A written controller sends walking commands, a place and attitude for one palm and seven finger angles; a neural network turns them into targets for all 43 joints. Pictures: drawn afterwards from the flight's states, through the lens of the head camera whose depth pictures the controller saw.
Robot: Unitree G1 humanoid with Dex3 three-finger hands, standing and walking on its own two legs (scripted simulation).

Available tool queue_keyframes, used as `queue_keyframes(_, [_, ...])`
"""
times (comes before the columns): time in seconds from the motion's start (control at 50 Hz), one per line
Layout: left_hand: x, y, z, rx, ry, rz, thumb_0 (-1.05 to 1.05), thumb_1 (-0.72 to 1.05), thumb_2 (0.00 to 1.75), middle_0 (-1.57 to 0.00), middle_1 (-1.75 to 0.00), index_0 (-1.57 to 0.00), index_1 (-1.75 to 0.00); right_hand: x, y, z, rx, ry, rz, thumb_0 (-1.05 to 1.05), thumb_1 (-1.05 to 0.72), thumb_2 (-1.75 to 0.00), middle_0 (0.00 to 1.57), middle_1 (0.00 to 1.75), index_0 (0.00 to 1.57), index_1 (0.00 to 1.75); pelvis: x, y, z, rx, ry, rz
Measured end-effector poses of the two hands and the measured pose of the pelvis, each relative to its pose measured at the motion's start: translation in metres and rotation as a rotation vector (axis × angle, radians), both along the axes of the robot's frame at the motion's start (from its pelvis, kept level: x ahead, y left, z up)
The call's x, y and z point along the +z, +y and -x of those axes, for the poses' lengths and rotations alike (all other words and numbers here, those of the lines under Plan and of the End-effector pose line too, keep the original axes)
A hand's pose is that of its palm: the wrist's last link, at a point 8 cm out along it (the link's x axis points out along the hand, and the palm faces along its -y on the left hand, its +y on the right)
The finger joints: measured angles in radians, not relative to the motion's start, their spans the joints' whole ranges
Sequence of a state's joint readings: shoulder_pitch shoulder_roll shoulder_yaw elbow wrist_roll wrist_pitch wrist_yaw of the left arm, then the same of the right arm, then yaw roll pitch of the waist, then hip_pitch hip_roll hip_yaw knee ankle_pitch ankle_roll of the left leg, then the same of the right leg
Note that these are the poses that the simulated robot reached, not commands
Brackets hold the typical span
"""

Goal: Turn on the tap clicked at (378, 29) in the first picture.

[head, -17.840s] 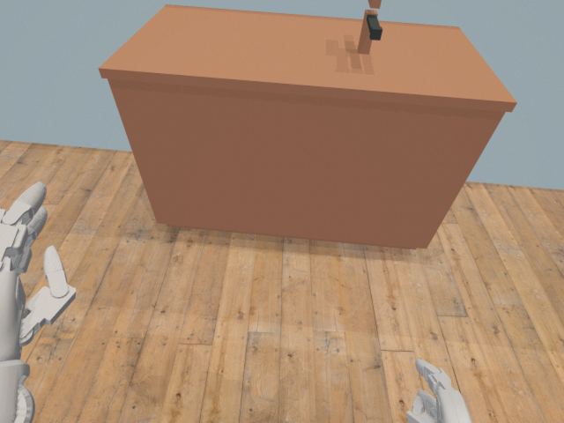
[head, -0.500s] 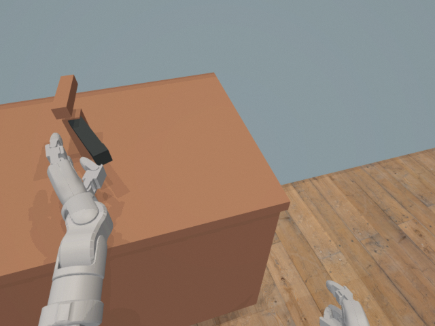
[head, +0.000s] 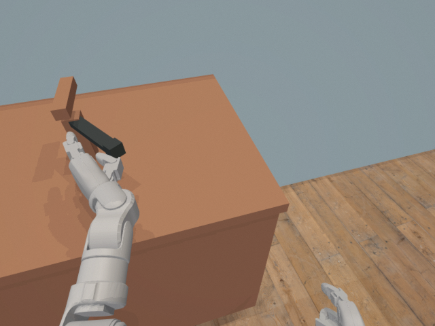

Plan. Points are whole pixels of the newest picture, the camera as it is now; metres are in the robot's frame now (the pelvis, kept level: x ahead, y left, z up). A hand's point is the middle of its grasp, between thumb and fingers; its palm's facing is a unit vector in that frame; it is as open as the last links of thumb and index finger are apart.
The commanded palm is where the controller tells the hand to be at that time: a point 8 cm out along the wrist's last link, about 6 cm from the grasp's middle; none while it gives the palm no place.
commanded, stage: push the lever round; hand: left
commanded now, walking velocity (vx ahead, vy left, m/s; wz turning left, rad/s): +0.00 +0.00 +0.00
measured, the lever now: (114, 149) +0.39 +0.24 +0.14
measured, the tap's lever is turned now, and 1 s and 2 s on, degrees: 34 59 76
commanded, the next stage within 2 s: lift the hand up off the lever in 1.28 s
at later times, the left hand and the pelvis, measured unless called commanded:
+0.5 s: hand (134, 152) +0.39 +0.20 +0.13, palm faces +0.79 -0.61 -0.08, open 7.7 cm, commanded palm +0.35 +0.21 +0.13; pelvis -0.01 +0.00 +0.00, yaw +0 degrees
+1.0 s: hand (146, 142) +0.43 +0.18 +0.13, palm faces +0.82 -0.56 -0.11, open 7.9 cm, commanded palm +0.39 +0.20 +0.13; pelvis +0.00 -0.01 -0.01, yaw +0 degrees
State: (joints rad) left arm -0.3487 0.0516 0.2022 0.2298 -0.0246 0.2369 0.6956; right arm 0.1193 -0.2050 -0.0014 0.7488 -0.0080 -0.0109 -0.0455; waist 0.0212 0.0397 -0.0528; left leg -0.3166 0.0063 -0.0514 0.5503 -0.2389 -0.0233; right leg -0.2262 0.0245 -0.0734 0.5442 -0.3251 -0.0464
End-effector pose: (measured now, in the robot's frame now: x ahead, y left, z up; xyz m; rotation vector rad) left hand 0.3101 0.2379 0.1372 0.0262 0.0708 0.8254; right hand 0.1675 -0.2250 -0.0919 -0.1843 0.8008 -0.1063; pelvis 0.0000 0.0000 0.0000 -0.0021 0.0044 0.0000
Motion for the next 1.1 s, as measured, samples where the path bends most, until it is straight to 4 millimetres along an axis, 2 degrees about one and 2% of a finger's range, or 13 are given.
queue_keyframes(0.36, [0.001, -0.015, -0.014, 0.069, 0.02, 0.012, 0.0, 0.92, 0.92, -0.15, -0.15, -0.15, -0.15, -0.008, -0.003, 0.011, 0.014, 0.047, -0.008, 0.01, -0.91, -0.9, 0.2, 0.3, 0.2, 0.3, -0.002, -0.002, 0.003, 0.008, 0.019, 0.003])
queue_keyframes(0.76, [0.003, -0.041, -0.056, 0.136, 0.079, 0.007, 0.0, 0.92, 0.92, -0.15, -0.15, -0.12, -0.14, -0.029, -0.013, 0.045, -0.002, 0.155, -0.028, 0.01, -0.91, -0.9, 0.2, 0.3, 0.2, 0.3, -0.007, -0.007, 0.003, 0.001, 0.088, 0.001])
queue_keyframes(0.92, [0.003, -0.043, -0.059, 0.145, 0.076, 0.005, 0.0, 0.91, 0.91, -0.15, -0.15, -0.11, -0.14, -0.033, -0.023, 0.055, -0.023, 0.182, -0.028, 0.01, -0.91, -0.9, 0.2, 0.3, 0.2, 0.3, -0.008, -0.011, 0.0, -0.001, 0.093, -0.002])
queue_keyframes(1.1, [0.004, -0.045, -0.068, 0.16, 0.087, 0.0, 0.01, 0.9, 0.91, -0.15, -0.15, -0.1, -0.13, -0.032, -0.032, 0.057, -0.028, 0.179, -0.005, 0.01, -0.91, -0.9, 0.2, 0.3, 0.2, 0.3, -0.009, -0.015, 0.003, 0.006, 0.105, -0.001])
